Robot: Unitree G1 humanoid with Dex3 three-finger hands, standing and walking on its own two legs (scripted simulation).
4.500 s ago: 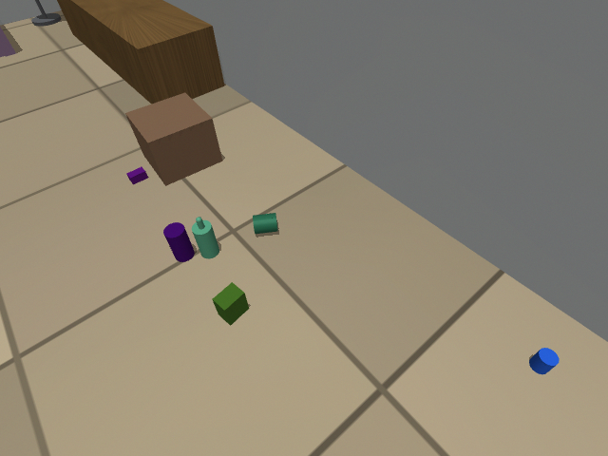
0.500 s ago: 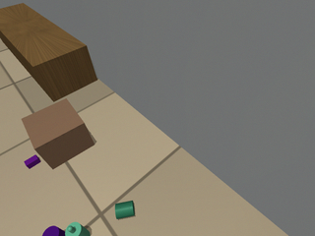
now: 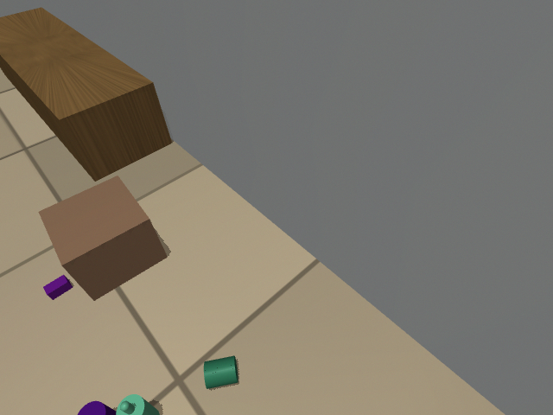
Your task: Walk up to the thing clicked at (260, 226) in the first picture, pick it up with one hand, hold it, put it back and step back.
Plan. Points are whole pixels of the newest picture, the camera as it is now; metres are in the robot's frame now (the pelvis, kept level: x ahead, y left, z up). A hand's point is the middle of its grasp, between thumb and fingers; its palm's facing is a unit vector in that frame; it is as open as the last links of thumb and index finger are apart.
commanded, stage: walk up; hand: left
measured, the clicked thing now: (221, 371) +0.42 +0.23 -0.74
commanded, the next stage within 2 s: stand in 0.20 s
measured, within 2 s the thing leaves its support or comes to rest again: neither
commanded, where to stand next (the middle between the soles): +0.03 -0.01 m, yaw +2 degrees
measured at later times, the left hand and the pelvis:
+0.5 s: hand out of the picture +0.09 +0.25 -0.16, palm faces -0.01 -0.94 -0.34, open 7.4 cm; pelvis +0.00 +0.00 +0.00, yaw +0 degrees
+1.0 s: hand out of the picture +0.07 +0.26 -0.16, palm faces -0.01 -0.94 -0.33, open 7.4 cm; pelvis +0.00 +0.00 +0.00, yaw +1 degrees
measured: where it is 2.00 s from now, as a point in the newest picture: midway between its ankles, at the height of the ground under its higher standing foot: outside the picture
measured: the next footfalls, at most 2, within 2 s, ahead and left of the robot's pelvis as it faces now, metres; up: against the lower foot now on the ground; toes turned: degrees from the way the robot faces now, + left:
none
